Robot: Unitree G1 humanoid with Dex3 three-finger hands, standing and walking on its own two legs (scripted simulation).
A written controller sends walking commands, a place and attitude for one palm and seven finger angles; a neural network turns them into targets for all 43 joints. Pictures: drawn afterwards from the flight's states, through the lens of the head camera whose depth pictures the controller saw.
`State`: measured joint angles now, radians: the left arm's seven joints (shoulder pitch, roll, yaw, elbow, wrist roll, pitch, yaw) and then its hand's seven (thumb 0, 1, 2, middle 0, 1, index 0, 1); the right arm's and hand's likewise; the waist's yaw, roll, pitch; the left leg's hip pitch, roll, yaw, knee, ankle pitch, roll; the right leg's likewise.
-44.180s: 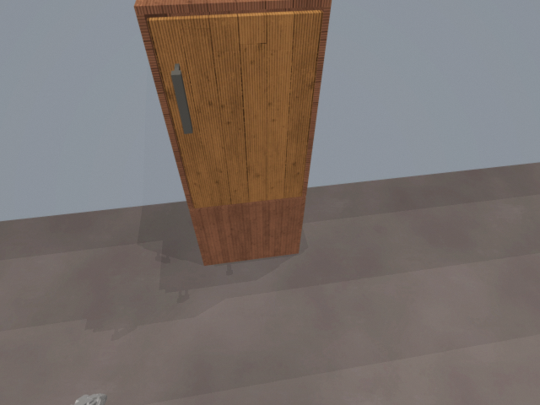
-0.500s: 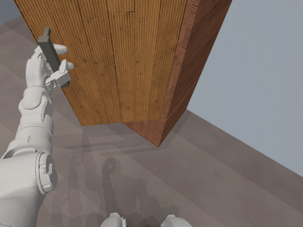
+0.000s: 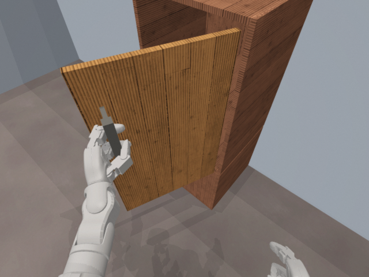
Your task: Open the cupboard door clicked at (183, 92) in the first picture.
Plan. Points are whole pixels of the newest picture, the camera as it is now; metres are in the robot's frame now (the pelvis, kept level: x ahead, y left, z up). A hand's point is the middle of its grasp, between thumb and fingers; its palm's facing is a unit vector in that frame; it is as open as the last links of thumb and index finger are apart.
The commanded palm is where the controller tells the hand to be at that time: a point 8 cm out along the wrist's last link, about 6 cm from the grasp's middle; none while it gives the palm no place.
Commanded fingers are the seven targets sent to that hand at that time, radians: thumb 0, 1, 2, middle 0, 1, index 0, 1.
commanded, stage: pull the door open along its arc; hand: left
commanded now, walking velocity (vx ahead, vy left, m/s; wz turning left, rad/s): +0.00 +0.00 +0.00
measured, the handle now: (113, 139) +0.40 +0.18 +0.09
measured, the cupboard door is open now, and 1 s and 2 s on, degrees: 67 87 91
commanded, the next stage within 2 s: open thumb and fingers to let go in 0.44 s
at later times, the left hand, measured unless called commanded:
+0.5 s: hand (165, 190) +0.27 +0.05 +0.09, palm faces +0.39 -0.92 -0.02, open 6.0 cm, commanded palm +0.22 +0.08 +0.09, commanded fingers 0.00 0.90 0.90 -0.40 -1.35 -0.40 -1.35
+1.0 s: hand (163, 185) +0.28 +0.05 +0.09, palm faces +0.42 -0.91 -0.02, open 11.4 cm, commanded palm +0.23 +0.08 +0.09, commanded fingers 0.00 -0.50 0.30 -0.28 -1.10 -0.28 -1.10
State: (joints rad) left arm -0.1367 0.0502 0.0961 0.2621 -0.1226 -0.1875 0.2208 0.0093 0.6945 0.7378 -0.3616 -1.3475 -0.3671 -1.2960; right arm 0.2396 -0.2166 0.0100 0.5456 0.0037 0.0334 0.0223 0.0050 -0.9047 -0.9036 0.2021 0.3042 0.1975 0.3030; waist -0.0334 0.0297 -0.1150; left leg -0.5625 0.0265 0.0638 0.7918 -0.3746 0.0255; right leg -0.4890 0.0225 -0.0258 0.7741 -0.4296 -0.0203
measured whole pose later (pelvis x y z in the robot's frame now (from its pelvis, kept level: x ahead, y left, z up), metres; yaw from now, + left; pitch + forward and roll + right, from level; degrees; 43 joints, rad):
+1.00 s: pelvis -0.01 -0.04 +0.00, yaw +4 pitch +3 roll +1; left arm 0.08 -0.09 -0.24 0.05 0.06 -0.06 0.58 0.01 -0.12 0.46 -0.32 -1.24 -0.34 -1.24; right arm 0.16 -0.18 0.02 0.57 -0.05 0.08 0.00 0.01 -0.90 -0.90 0.20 0.30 0.20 0.30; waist 0.00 0.04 -0.07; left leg -0.48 0.01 -0.02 0.76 -0.34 -0.02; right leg -0.39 0.02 -0.11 0.77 -0.45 -0.07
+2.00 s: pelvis -0.02 -0.01 +0.00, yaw +2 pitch +3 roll +0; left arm 0.27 0.06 -0.24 -0.12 -0.03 -0.17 0.14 -0.01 -0.50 0.30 -0.18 -0.32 -0.17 -0.31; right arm 0.24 -0.20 0.05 0.47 0.00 0.02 0.01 0.01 -0.90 -0.90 0.20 0.30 0.20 0.30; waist -0.01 0.04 -0.05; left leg -0.49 0.01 0.03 0.80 -0.35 0.01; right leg -0.42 0.01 -0.06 0.81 -0.44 -0.04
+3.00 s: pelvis -0.02 -0.01 -0.01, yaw +3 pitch +5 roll -1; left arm 0.59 0.19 0.02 -0.40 -0.21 -0.20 -0.10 -0.01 -0.50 0.30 -0.15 -0.30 -0.15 -0.30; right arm 0.27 -0.21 0.04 0.44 0.04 -0.10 -0.05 0.01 -0.90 -0.90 0.20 0.30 0.20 0.30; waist 0.01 0.06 -0.10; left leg -0.58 0.02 0.00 0.90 -0.40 0.01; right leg -0.47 0.02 -0.08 0.87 -0.48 -0.03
